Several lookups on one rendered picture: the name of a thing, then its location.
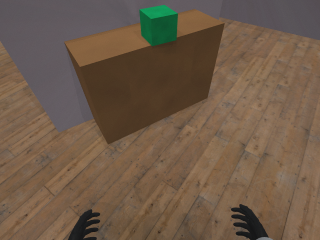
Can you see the carton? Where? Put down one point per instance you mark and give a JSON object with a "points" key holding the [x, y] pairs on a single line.
{"points": [[158, 24]]}

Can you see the pedestal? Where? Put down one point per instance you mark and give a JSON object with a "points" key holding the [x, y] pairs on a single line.
{"points": [[130, 84]]}

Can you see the right robot hand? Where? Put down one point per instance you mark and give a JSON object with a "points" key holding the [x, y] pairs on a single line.
{"points": [[253, 225]]}

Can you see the left robot hand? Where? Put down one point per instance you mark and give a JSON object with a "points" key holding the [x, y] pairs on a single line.
{"points": [[79, 231]]}

